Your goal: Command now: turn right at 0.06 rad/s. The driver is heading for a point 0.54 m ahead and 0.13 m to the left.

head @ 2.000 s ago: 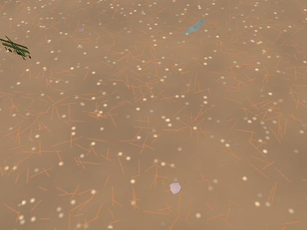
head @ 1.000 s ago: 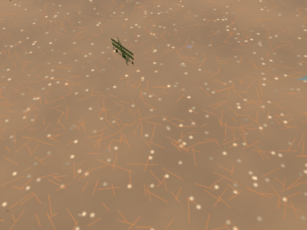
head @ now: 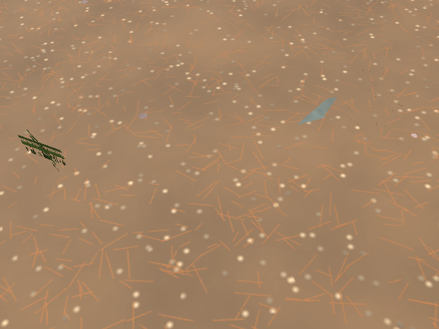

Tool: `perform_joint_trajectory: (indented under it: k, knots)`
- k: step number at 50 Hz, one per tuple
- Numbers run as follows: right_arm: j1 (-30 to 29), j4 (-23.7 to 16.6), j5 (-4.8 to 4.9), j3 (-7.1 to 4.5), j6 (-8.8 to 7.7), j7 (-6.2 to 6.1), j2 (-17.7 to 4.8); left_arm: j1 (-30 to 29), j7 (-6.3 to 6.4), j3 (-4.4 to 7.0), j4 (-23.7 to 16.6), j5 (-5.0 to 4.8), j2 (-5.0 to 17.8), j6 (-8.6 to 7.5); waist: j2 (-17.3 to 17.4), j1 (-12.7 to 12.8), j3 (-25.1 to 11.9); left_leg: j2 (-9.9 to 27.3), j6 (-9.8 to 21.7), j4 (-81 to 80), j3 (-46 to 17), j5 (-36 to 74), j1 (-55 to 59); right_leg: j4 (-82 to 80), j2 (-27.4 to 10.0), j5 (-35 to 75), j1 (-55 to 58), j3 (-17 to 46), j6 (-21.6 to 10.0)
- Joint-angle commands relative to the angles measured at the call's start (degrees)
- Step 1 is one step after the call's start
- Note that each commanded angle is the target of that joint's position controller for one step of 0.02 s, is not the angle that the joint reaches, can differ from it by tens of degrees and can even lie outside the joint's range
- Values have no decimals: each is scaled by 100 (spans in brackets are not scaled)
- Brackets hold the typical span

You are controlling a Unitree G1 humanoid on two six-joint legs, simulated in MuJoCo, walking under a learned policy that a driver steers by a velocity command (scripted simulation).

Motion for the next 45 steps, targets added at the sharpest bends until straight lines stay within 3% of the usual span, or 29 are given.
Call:
perform_joint_trajectory:
  k: [1,2,3,4,5,14,15,17,19,21,22,24,26,27,28,29,30,31,33,35,41,43,45]
  knots:
    - [158,-58,-9,-67,-119,-82,-471,5,41,197,-132,-52,844,-104,-713,36,-361,299,-72,-799,-260,1285,752,-309,-1058,2097,17,863,-224]
    - [153,-28,-34,-88,-145,-90,-664,192,22,211,-67,-25,846,-105,-576,178,-327,553,-66,-726,-476,1789,1015,-385,-902,1525,-230,856,-138]
    - [62,121,62,-137,-128,-67,-764,328,6,224,49,-57,778,-84,-92,278,-53,451,5,-555,-421,1632,614,-617,-678,1132,-205,681,-93]
    - [129,184,58,-85,-133,-26,-515,209,27,231,162,-45,845,-61,-195,93,20,418,13,-718,-418,1359,479,-550,-674,955,-81,635,-78]
    - [147,270,35,-60,-139,-21,-438,128,38,242,203,-45,814,-41,-124,73,114,410,13,-814,-418,1243,370,-515,-671,903,-52,612,-74]
    - [54,802,6,-32,-160,-82,-390,162,47,243,745,-40,740,-45,-167,89,121,427,115,-966,-476,982,477,-660,-692,593,-156,610,-70]
    - [115,872,-1,-24,-156,-79,-365,244,46,244,818,-35,744,-37,-213,96,-1,355,137,-956,-428,466,511,-727,-646,5,-133,606,-92]
    - [125,885,-39,-77,-119,-61,-460,353,34,342,877,-18,968,30,-429,125,178,50,285,-570,-238,-1241,124,-724,-548,-1943,-402,728,-300]
    - [-69,782,-90,-69,-106,-10,-379,550,3,394,902,-3,1031,74,-613,249,682,-80,387,-185,-206,-1954,-649,-1006,-835,-3178,-636,1279,-572]
    - [-191,683,-138,-1,-191,46,-75,810,3,469,1007,7,1133,43,-1082,302,737,-217,346,652,272,-985,-1004,-1510,-1515,-3379,-353,2165,-912]
    - [-212,656,-152,-4,-253,63,-87,805,-7,492,1014,16,1124,12,-1096,299,703,-93,362,924,283,-657,-923,-1649,-1739,-3125,-444,2367,-1026]
    - [34,687,-99,-31,-373,110,-142,513,-40,520,948,14,1137,-52,-956,47,574,-53,474,541,312,-772,-385,-1519,-1634,-2662,-701,2021,-968]
    - [1007,1061,-42,-59,-459,91,-83,9,-67,523,790,-31,1016,-90,-686,-431,571,-248,588,-505,335,-543,1255,-766,-1048,-2462,-1785,1232,-670]
    - [1610,1222,-88,-134,-514,23,-374,-222,-85,452,636,-8,718,-144,159,-646,553,560,695,-1353,-908,-1340,1967,545,-557,-2029,-2545,591,-434]
    - [2161,1342,-54,-286,-536,12,-979,-357,-134,347,423,-17,320,-214,1371,-733,428,1834,1113,-2414,-3210,-2922,2332,2132,121,-1552,-3442,-376,-210]
    - [1930,1370,-68,-289,-497,17,-903,-476,-153,433,371,146,758,-243,691,-494,836,2157,1359,-2471,-3544,-3078,1713,2936,-225,-1386,-3634,-112,-263]
    - [1408,1184,-71,-226,-532,41,-644,-355,-219,442,440,132,738,-289,268,-179,969,1927,1312,-2422,-3109,-2675,1385,3240,-448,-881,-3541,27,-289]
    - [1109,1080,-61,-194,-590,57,-503,-154,-277,422,561,93,639,-337,183,-5,878,1647,1176,-2434,-2581,-2012,1319,3324,-566,-501,-3388,23,-257]
    - [1035,1060,-26,-136,-694,38,-318,-86,-350,437,636,138,622,-356,209,87,647,1257,1013,-2424,-1697,-612,1425,3336,-675,23,-3201,-158,-139]
    - [1372,1210,-19,-94,-746,31,-204,-241,-370,425,576,154,530,-312,254,50,509,1100,1009,-2274,-1214,558,1601,3375,-655,246,-3305,-340,-37]
    - [1748,1356,-45,-30,-756,-8,-192,-1600,-361,296,-21,76,291,-257,389,-204,680,932,1068,-2108,-529,2599,1358,1965,-490,694,-3098,-790,124]
    - [1776,1387,-50,-41,-761,-22,-272,-1798,-354,275,-146,41,301,-258,464,-215,700,988,1061,-2070,-452,2971,1354,1419,-398,776,-2700,-871,7]
    - [1656,1394,-44,-58,-767,-34,-350,-1657,-311,304,-182,31,401,-270,464,-57,634,1117,1003,-1857,-365,3793,1445,1077,-287,751,-2174,-909,-199]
